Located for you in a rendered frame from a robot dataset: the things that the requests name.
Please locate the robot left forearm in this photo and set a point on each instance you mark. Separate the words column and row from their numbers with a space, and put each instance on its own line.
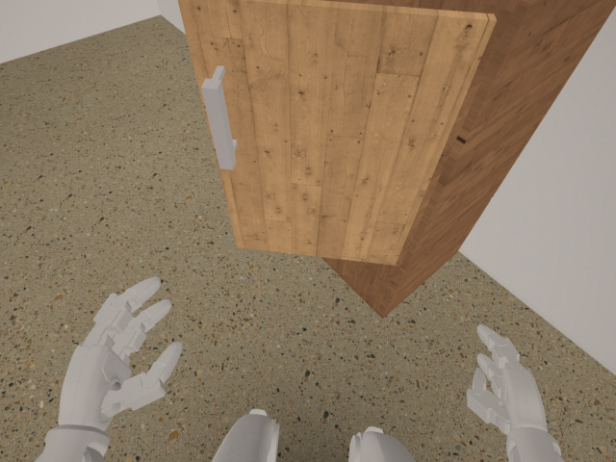
column 75, row 443

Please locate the robot left hand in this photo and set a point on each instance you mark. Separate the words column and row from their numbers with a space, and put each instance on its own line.
column 97, row 363

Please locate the right robot shin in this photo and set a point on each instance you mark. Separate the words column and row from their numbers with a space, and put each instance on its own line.
column 374, row 428

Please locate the handle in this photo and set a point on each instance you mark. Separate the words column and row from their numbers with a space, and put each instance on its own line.
column 214, row 100

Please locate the cupboard door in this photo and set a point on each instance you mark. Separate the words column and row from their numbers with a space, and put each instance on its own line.
column 341, row 112

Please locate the left robot thigh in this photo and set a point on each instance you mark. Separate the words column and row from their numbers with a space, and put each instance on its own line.
column 253, row 438

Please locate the robot right hand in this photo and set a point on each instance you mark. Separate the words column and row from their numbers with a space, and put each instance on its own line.
column 514, row 387

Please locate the robot right forearm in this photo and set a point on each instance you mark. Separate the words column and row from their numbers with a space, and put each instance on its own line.
column 527, row 444

